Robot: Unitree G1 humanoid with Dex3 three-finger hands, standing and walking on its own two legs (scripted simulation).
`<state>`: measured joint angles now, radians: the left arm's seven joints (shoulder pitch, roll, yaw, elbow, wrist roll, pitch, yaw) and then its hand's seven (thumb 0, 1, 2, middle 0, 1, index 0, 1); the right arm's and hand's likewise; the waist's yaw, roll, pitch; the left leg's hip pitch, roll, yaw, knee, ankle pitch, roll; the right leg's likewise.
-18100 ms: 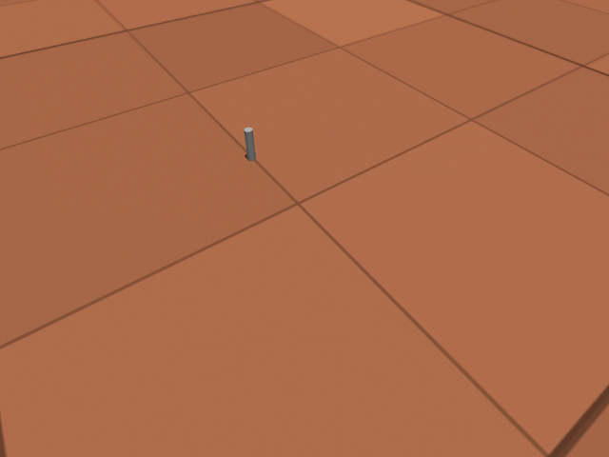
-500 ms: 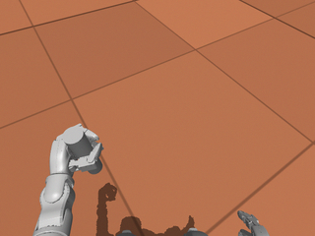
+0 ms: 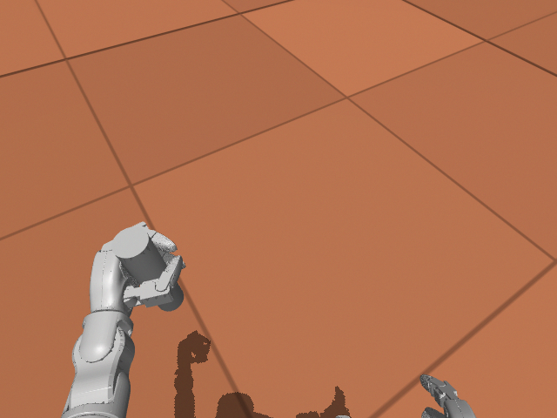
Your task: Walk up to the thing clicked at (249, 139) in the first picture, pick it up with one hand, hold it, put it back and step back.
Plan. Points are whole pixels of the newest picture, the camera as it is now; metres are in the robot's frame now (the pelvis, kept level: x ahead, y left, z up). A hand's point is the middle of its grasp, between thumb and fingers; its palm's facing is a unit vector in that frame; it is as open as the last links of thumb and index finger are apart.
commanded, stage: hold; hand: left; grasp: from the side
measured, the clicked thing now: (153, 274) +0.33 +0.19 +0.03
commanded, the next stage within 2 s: none
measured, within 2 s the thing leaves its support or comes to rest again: neither
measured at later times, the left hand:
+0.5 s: hand (157, 269) +0.32 +0.17 +0.05, palm faces +0.09 -1.00 +0.01, open 5.3 cm
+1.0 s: hand (154, 270) +0.32 +0.18 +0.06, palm faces +0.09 -1.00 +0.01, open 5.3 cm
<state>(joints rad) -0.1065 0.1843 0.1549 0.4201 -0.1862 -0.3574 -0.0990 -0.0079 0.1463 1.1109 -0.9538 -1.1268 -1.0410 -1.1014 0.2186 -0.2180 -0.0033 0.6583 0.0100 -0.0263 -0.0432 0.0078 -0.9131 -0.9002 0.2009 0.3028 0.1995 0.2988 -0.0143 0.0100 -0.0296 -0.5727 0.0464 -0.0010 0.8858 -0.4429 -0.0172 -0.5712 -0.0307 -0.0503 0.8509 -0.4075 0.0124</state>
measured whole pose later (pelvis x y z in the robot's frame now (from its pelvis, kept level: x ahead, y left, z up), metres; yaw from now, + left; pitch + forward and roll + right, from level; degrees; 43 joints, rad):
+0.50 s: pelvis +0.00 +0.00 +0.01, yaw +0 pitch +6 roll -1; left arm -0.10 0.18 0.15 0.43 -0.18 -0.34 -0.10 -0.01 0.15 1.11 -0.95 -1.13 -1.04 -1.11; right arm 0.22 -0.22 -0.01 0.67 0.01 -0.02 -0.04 0.01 -0.91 -0.90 0.20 0.30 0.20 0.30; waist -0.01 0.01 -0.02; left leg -0.51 0.04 0.00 0.83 -0.42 -0.01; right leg -0.51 -0.03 -0.05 0.79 -0.38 0.02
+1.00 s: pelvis +0.00 +0.00 +0.01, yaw +0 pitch +5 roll -1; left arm -0.10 0.18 0.14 0.42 -0.18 -0.35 -0.09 -0.01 0.15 1.11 -0.95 -1.13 -1.04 -1.11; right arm 0.22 -0.22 0.00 0.67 0.01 -0.03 -0.04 0.01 -0.90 -0.90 0.20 0.30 0.20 0.30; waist -0.01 0.01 -0.01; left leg -0.49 0.04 0.01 0.81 -0.41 -0.01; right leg -0.49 -0.03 -0.05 0.77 -0.37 0.02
